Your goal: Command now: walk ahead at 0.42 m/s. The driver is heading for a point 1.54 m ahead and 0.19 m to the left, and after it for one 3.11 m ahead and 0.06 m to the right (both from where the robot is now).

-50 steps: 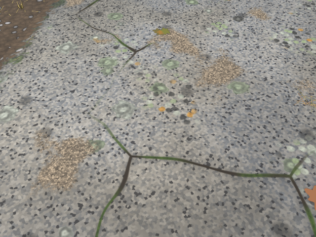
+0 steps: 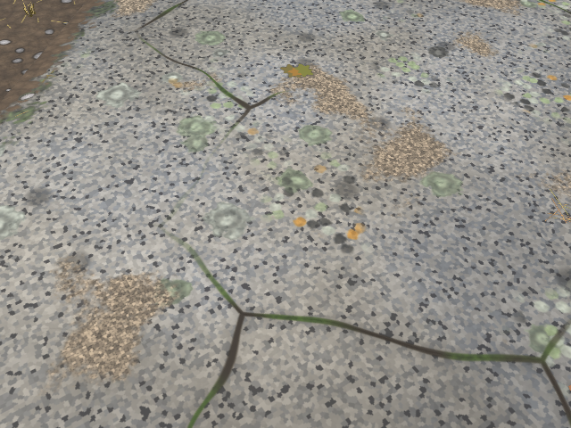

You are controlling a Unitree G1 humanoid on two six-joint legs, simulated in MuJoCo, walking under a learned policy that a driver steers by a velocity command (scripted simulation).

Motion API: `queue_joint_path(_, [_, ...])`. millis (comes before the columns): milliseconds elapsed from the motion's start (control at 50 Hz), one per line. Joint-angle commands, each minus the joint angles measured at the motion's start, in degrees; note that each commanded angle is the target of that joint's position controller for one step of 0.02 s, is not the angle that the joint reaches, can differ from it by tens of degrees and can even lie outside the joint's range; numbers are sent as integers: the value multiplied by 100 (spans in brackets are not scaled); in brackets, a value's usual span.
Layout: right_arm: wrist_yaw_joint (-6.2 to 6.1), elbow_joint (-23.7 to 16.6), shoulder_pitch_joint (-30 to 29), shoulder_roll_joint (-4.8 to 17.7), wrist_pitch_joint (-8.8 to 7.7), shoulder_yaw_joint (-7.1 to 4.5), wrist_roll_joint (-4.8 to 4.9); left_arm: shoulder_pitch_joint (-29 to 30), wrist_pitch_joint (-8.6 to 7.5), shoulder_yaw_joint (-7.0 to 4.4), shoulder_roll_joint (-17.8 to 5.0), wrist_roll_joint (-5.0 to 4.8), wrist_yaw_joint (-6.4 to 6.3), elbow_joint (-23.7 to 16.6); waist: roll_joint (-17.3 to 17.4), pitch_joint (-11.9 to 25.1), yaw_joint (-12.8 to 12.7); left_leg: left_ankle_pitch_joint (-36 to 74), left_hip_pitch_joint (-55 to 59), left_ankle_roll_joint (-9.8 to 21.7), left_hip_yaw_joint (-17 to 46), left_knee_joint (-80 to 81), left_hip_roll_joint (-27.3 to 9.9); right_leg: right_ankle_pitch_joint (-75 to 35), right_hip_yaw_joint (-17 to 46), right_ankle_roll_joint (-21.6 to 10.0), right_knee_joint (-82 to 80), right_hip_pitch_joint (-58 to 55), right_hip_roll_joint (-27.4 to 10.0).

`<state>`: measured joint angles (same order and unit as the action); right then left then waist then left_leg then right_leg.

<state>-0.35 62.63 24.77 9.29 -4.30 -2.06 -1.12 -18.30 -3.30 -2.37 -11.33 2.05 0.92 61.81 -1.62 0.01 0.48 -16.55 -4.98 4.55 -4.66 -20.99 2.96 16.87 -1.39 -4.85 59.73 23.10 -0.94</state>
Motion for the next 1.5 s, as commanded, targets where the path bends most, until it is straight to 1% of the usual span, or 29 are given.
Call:
queue_joint_path(20, [-30, 27, 610, 430, -134, -4, 22, 216, -29, -52, -195, 7, 81, -323, 512, -705, -40, 1450, 714, 433, 1509, 1292, -1490, -495, -30, 94, 187, 1712, -244])
queue_joint_path(200, [-109, 177, 1016, 519, -195, 114, 3, 2163, 66, 84, -39, -122, 68, -1139, 803, -919, 189, 4278, 475, 377, 601, 1143, -1270, -1179, -797, 50, -2244, 981, 214])
queue_joint_path(260, [-140, 166, 791, 722, -233, 63, 2, 1429, 22, -31, -342, -128, -32, -1004, 866, -431, -257, 6242, 810, 294, 456, 129, -1410, -956, -797, -302, -2523, -130, 533])
queue_joint_path(300, [-129, 110, 528, 851, -191, 17, 36, -179, -64, -199, -591, -109, -114, -492, 790, 350, -976, 5882, 538, 249, 346, -1776, -1311, -1124, -573, -554, -3139, -1826, 513])
queue_joint_path(320, [-83, -17, 549, 664, -183, 60, 62, -996, -87, -331, -991, 37, -166, -319, 350, 872, -1204, 3958, -473, 231, 209, -3381, -1048, -139, 583, -795, -3314, -3043, -526])
queue_joint_path(340, [-4, -113, 1247, -102, -146, 161, 167, -1061, -71, -411, -1406, 151, -128, -372, -827, 1426, -636, -1331, -2416, 63, 162, -5682, 44, 46, 3637, -1678, -3791, -4280, -2302])
queue_joint_path(360, [-1, -162, 779, 533, -104, -2, 99, -661, -16, -407, -1209, -111, -68, -374, -190, 1216, -697, -1022, -3056, 167, 792, -6146, -40, 1177, 4278, -1782, -4554, -3818, -2129])
queue_joint_path(380, [16, -425, 112, 648, -119, -47, 49, 31, -37, -301, -852, -177, -59, -494, -98, 216, -443, -401, -3358, 214, 786, -5878, -395, 1376, 3338, -1520, -4795, -2914, -1960])
queue_joint_path(400, [31, -495, -186, 602, -144, -59, 14, 328, -104, -211, -491, -157, -34, -522, 206, -216, -303, -46, -3121, 216, 771, -5523, -570, 629, 2729, -1313, -4997, -2135, -1710])
queue_joint_path(440, [72, -434, -30, 354, -24, -55, -94, 233, -220, -80, -133, -118, -88, -357, 239, -363, 81, 83, -2420, 91, 768, -4987, -773, -625, 1732, -978, -5107, -1295, -1253])
queue_joint_path(540, [173, -764, -755, 313, 202, -77, -127, -427, -355, -67, -443, -132, -128, -149, -15, -553, 158, 587, -2892, -167, 425, -4012, -924, -1757, 848, -840, -5323, -1246, -954])
queue_joint_path(740, [199, -1498, -2828, 365, 134, -2, 7, -1425, -307, 15, -477, -89, -189, 46, -239, -656, -412, 1560, -3131, -110, -100, -1415, -557, -3566, 351, -595, -4988, -2747, -970])
queue_joint_path(800, [147, -1467, -2483, 513, 59, -74, -7, -1217, -298, -21, -608, -49, -238, 39, -304, -462, -112, 905, -2449, 171, -168, -1065, -283, -5131, 231, -540, -4283, -3098, -1115])
queue_joint_path(840, [59, -1001, -1062, 713, -20, -210, -35, -1025, -263, -50, -706, -66, -236, 18, -233, 240, 499, 952, -838, 412, -257, -546, 15, -5737, 45, -387, -2700, -2925, -948])
queue_joint_path(860, [1, -734, -91, 1008, -68, -323, -156, -958, -269, -18, -618, -123, -218, -87, -63, 787, 859, 864, 650, 637, 393, -515, -627, -4384, -51, -305, -1377, -1885, -762])
queue_joint_path(880, [-17, -677, 577, 1677, -59, -505, -287, -1567, -256, 106, 7, -375, -137, -251, 1187, 1709, 719, 394, 2519, 1482, 3130, -289, -2507, -899, -427, -7, 1047, 190, 161])
queue_joint_path(900, [65, -671, 227, 1465, 36, -480, -77, -1428, -237, -32, -434, -252, -134, -180, 773, 1715, 602, 85, 2304, 1642, 4375, 480, -2673, 1120, 287, -70, 1862, 965, 462])
queue_joint_path(920, [84, -770, -509, 1207, 44, -396, 31, -824, -225, -81, -510, -169, -131, -379, 533, 639, 314, -291, 1359, 1400, 3401, 647, -2440, 617, 432, -114, 1848, 1359, 66])
queue_joint_path(940, [114, -840, -913, 824, 1, -295, 33, -469, -255, -77, -459, -137, -105, -477, 268, 127, 198, 40, 560, 1200, 2767, 905, -2205, 190, 437, -114, 1500, 1267, -136])
queue_joint_path(980, [79, -707, -997, 418, -76, -160, 40, -499, -137, -80, -239, -24, -64, -457, 303, -275, -164, 740, -380, 745, 1762, 1182, -1659, -129, 389, -42, 869, 719, -396])
queue_joint_path(1080, [36, -442, -316, 694, -219, -168, 34, 46, 75, -92, -171, 27, 44, -692, 430, -445, -245, 1844, -472, 756, 1064, 1394, -1415, -669, 105, 212, 154, 1088, -527])
queue_joint_path(1200, [6, -276, 189, 621, -185, -35, 33, 1069, 40, 43, 7, -110, -27, -964, 647, -388, 19, 4990, -180, 371, 188, 797, -1055, -1592, -441, 308, -1901, 531, -108])
queue_joint_path(1300, [-105, -168, 179, 638, -98, -15, -22, 752, -58, 6, -238, -79, -161, -786, 819, -190, -91, 5323, 500, 399, 391, -72, -1323, -1234, -310, 26, -2686, -114, 146])
queue_joint_path(1340, [-132, -153, 58, 698, -71, -38, 54, -147, -212, -66, -382, -12, -215, -448, 427, 98, -519, 4628, 432, 177, 334, -1286, -1093, -2444, -178, -113, -3812, -1198, 85])
queue_joint_path(1360, [-153, -259, 232, 592, -81, -1, 121, -755, -293, -140, -764, 79, -236, -317, -35, 729, -559, 2691, -312, 1, 200, -2352, -831, -5223, 637, -286, -3364, -2450, -921])
queue_joint_path(1380, [-143, -81, 1263, -32, 26, 113, 391, -792, -242, -146, -867, 10, -224, -304, -1107, 1667, -195, -1727, -1244, -171, 88, -3923, 1, -7469, 2044, -1487, -3117, -3582, -2358])
queue_joint_path(1400, [-180, 57, 1071, 373, 169, 4, 241, -551, -161, -90, -632, -202, -172, -418, -419, 1696, -231, -2137, -1341, -201, 623, -4234, -54, -6556, 2132, -1630, -3378, -3063, -2251])
queue_joint_path(1440, [-133, -115, 187, 304, 259, -23, -49, 290, -74, 51, -247, -179, -218, -532, -116, 446, -34, -1631, -1526, -283, 750, -4018, -285, -4424, 1560, -1253, -4087, -1669, -1733])
queue_joint_path(1500, [-103, 14, 235, 71, 440, 26, -68, 497, -29, 131, -139, -104, -317, -466, -306, 170, 259, -1114, -792, -431, 596, -2936, -374, -3431, 820, -755, -4440, -749, -1141])
